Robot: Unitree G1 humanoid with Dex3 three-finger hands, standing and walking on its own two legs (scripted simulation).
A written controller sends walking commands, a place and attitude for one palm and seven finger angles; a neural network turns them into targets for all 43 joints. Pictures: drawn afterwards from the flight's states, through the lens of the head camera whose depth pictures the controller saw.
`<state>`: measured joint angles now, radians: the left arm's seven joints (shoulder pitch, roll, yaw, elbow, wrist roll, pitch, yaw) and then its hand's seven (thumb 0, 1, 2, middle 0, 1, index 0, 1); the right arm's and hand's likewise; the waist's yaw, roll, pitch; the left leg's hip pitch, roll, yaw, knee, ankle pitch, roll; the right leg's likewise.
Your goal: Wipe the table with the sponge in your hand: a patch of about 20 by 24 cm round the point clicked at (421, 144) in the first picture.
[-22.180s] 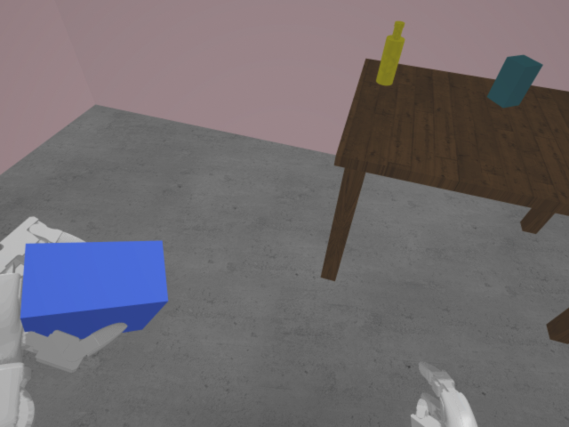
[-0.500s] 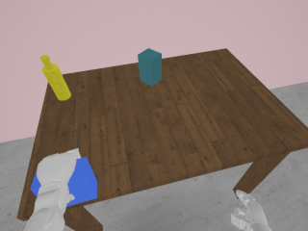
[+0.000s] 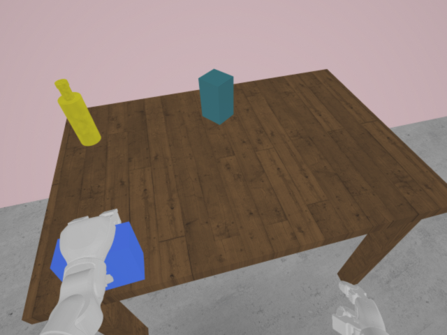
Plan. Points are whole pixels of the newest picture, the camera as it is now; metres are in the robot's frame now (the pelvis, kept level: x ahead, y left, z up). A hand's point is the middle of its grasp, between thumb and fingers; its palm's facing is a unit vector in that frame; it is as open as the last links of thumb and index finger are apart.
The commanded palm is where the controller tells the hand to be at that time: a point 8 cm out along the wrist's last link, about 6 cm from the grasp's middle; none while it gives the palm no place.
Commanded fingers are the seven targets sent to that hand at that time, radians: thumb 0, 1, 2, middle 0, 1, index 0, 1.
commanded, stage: wipe forward along the first lane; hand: left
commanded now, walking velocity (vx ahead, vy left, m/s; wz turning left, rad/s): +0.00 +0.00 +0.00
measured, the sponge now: (106, 265) +0.24 +0.28 -0.06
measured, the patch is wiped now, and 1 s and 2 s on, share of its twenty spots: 0.15 0.45 0.70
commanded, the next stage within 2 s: slide across to the middle lane in 1.52 s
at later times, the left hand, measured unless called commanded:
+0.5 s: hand (100, 226) +0.30 +0.31 -0.02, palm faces -0.10 +0.00 -1.00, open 10.6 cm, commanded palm +0.28 +0.30 +0.02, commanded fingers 0.00 0.10 1.30 -1.20 -1.60 -1.20 -1.60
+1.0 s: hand (101, 208) +0.35 +0.33 -0.02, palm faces -0.10 +0.02 -0.99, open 10.5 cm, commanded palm +0.33 +0.31 +0.01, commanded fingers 0.00 0.10 1.30 -1.20 -1.60 -1.20 -1.60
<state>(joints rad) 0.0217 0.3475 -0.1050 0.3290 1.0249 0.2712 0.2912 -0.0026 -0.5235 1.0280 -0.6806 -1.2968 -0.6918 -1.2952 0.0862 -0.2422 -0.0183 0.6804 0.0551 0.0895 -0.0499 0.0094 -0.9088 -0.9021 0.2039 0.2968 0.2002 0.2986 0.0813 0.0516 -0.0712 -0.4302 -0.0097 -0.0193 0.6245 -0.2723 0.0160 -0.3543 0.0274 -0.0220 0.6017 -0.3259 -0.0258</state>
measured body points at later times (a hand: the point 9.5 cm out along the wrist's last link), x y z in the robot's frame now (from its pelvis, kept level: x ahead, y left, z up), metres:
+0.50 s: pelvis +0.00 +0.00 -0.01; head +0.03 -0.01 +0.44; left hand +0.30 +0.30 +0.04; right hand +0.15 -0.26 -0.13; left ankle +0.03 +0.11 -0.73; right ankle -0.01 -0.11 -0.73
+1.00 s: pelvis -0.02 +0.01 -0.02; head +0.03 +0.01 +0.43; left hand +0.35 +0.32 +0.04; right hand +0.10 -0.25 -0.14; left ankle +0.03 +0.11 -0.73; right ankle -0.01 -0.11 -0.73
